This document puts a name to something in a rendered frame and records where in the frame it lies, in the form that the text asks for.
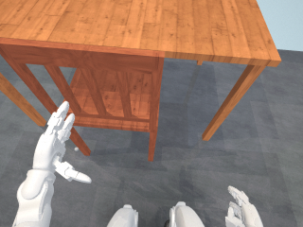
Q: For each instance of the left robot thigh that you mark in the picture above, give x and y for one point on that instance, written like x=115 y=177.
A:
x=124 y=217

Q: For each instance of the robot left hand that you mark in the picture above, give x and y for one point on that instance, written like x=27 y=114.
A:
x=51 y=143

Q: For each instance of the robot right hand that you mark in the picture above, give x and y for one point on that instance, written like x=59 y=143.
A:
x=247 y=213

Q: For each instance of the table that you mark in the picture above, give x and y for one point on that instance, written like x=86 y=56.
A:
x=230 y=31

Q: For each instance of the robot left forearm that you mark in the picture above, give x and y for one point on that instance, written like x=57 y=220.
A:
x=34 y=196

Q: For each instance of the left robot shin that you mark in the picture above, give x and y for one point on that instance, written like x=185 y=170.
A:
x=127 y=206

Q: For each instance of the chair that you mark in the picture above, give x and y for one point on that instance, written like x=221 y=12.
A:
x=113 y=88

